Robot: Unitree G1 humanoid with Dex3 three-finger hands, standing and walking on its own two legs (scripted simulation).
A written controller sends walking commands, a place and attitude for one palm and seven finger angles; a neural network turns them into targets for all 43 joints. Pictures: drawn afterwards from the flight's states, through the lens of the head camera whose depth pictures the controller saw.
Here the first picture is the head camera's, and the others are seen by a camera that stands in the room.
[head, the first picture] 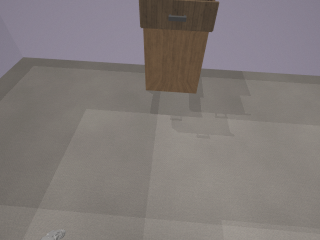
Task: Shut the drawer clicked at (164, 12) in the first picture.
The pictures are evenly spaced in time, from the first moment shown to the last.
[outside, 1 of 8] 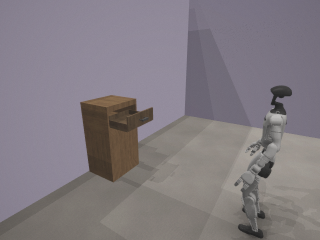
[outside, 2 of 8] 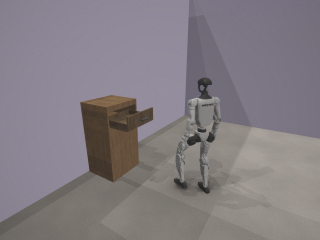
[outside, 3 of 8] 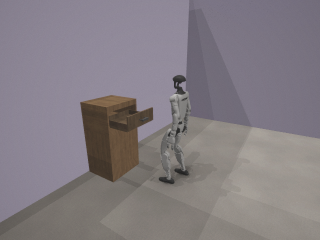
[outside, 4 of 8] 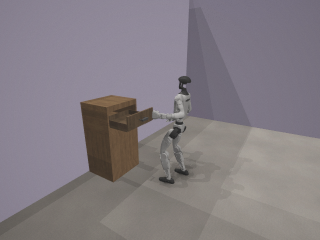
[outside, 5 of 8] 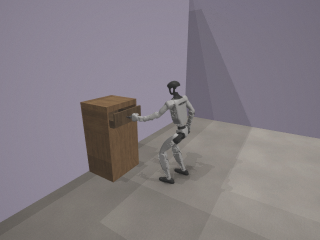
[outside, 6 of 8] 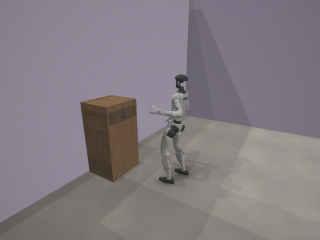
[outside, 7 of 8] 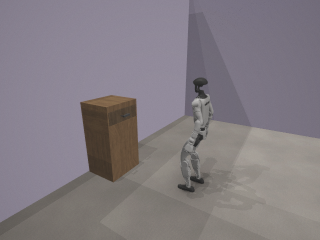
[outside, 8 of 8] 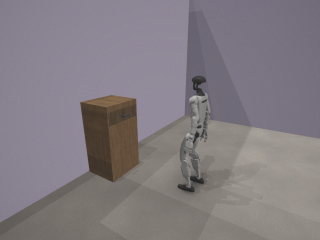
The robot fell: no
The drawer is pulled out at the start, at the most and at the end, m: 0.28 0.28 0.00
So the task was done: yes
